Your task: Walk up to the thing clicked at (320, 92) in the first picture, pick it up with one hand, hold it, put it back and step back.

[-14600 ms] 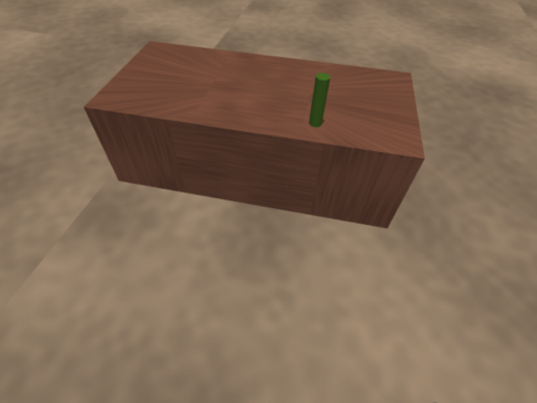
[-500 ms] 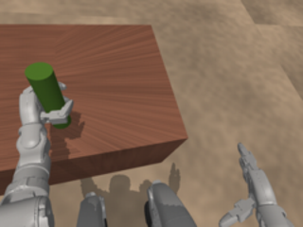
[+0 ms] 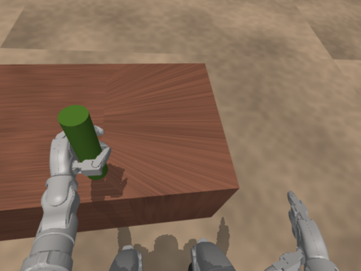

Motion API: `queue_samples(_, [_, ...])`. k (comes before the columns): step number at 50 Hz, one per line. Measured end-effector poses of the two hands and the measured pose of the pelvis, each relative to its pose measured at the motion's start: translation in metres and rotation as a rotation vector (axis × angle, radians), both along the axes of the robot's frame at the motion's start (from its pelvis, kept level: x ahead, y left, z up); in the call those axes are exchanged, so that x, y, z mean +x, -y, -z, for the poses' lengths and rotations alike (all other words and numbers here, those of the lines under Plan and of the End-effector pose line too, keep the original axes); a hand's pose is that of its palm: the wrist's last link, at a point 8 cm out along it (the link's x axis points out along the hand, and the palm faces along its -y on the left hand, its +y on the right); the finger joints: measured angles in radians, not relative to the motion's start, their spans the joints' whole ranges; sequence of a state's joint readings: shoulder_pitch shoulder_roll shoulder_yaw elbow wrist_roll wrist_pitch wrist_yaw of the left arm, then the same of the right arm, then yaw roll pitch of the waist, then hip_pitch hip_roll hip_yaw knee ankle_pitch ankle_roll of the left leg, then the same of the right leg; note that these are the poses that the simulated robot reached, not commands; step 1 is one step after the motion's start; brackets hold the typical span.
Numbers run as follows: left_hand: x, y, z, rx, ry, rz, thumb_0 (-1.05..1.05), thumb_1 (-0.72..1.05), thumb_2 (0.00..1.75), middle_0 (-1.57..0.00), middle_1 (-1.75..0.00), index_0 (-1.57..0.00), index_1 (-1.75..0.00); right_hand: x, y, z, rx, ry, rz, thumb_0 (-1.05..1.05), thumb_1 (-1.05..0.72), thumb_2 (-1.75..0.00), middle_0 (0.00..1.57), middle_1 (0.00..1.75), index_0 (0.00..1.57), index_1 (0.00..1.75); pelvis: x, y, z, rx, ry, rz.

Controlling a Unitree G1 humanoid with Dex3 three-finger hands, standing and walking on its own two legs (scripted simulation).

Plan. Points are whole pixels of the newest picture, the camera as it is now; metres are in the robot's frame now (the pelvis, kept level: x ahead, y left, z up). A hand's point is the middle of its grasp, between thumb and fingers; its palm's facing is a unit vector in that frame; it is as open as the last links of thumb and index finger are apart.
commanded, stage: lift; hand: left
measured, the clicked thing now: (87, 147) +0.38 +0.17 +0.03
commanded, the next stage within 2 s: hold in 0.58 s
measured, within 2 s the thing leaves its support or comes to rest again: neither
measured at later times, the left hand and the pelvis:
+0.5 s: hand (89, 155) +0.35 +0.16 +0.05, palm faces +0.07 -1.00 -0.02, open 7.2 cm; pelvis +0.01 +0.00 +0.02, yaw +0 degrees
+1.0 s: hand (85, 154) +0.34 +0.16 +0.07, palm faces +0.09 -1.00 -0.02, open 7.2 cm; pelvis +0.02 -0.01 +0.03, yaw +0 degrees
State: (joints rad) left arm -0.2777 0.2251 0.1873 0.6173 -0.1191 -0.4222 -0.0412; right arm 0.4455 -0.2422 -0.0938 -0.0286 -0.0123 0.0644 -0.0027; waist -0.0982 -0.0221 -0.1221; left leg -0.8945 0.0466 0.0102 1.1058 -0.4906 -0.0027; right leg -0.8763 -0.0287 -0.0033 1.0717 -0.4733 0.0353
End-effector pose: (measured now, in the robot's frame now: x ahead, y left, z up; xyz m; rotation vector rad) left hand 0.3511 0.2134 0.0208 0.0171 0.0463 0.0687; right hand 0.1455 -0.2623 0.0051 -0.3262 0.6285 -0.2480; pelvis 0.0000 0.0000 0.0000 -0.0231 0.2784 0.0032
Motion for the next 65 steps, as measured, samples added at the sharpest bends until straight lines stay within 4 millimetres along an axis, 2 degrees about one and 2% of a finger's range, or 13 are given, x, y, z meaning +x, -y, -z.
queue_samples(20, [-0.023, -0.001, -0.027, -0.001, 0.010, -0.006, 0.02, -0.07, 1.15, -0.90, -1.14, -0.89, -1.10, 0.004, -0.003, 0.004, 0.047, -0.027, 0.010, -0.01, 0.54, -0.05, 0.05, 0.05, 0.06, 0.05, 0.006, 0.001, -0.014, 0.011, 0.047, 0.002])
queue_samples(65, [-0.043, 0.000, -0.063, 0.007, 0.013, -0.025, 0.02, -0.07, 1.16, -0.91, -1.13, -0.89, -1.09, 0.015, -0.001, 0.005, 0.097, -0.029, 0.026, -0.01, 0.53, -0.05, 0.05, 0.05, 0.06, 0.05, 0.017, 0.007, -0.030, 0.019, 0.110, -0.001])
